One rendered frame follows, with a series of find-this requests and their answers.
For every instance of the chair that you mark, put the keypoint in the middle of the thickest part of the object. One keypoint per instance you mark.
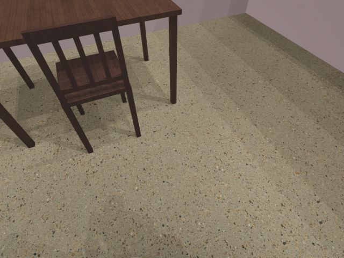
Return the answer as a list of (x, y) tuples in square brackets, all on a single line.
[(87, 78)]

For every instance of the table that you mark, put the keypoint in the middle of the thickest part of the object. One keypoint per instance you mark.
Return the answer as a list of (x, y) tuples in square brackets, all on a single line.
[(19, 15)]

